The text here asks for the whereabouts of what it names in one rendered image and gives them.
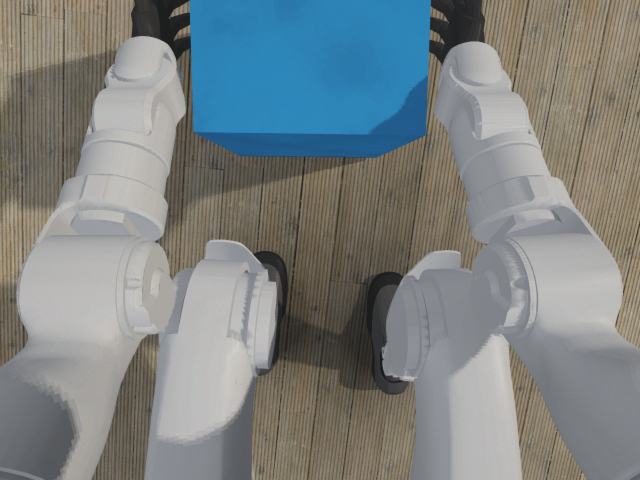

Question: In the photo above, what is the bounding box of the robot right foot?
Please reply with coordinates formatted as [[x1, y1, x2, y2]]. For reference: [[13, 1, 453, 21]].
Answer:
[[367, 272, 409, 395]]

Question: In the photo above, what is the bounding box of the right robot hand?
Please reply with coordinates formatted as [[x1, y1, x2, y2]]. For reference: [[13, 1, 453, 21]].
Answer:
[[429, 0, 485, 65]]

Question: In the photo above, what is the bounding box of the left robot upper arm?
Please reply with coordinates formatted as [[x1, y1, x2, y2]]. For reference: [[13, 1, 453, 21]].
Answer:
[[0, 235, 175, 480]]

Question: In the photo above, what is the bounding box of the right robot forearm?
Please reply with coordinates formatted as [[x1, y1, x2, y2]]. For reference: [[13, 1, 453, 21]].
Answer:
[[433, 41, 623, 308]]

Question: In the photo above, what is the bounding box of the robot left shin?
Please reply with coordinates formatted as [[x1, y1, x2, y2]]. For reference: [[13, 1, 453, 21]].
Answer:
[[159, 240, 270, 369]]

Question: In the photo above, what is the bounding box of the right robot upper arm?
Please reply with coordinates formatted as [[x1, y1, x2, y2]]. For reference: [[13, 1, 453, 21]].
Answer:
[[469, 232, 640, 480]]

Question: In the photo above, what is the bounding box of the left robot forearm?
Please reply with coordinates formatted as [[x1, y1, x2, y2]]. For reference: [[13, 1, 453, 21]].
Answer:
[[17, 36, 187, 329]]

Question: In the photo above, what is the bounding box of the carton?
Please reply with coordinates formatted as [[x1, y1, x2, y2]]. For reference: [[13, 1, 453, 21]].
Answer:
[[189, 0, 431, 158]]

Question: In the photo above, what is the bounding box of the left robot hand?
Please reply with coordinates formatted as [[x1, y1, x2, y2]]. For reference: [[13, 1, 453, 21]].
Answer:
[[131, 0, 191, 60]]

